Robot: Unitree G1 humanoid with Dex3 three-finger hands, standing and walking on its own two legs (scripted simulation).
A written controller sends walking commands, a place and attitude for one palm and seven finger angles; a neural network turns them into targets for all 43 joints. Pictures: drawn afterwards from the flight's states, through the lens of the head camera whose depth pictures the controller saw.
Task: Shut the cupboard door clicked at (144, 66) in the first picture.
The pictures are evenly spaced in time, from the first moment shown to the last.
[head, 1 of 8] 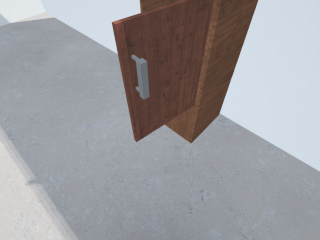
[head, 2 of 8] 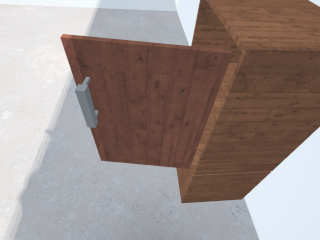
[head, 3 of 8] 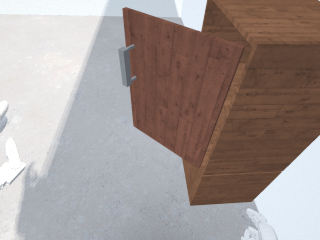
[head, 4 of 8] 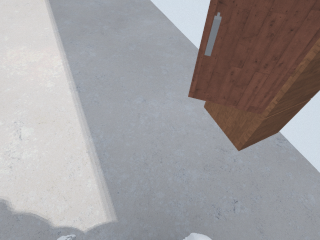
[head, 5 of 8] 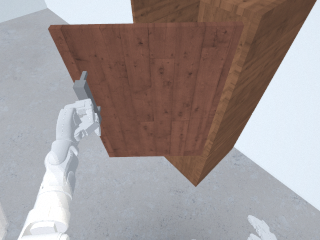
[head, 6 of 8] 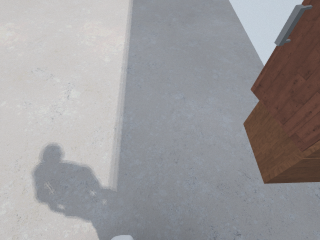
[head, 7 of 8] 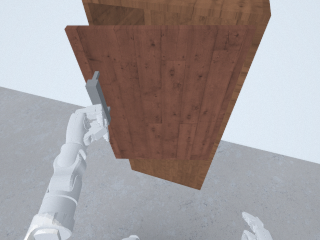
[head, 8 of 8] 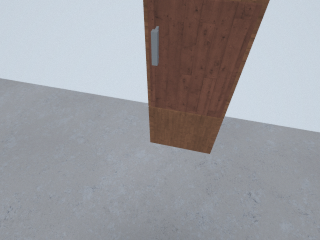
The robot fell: no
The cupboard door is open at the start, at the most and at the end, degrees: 81 81 0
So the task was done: yes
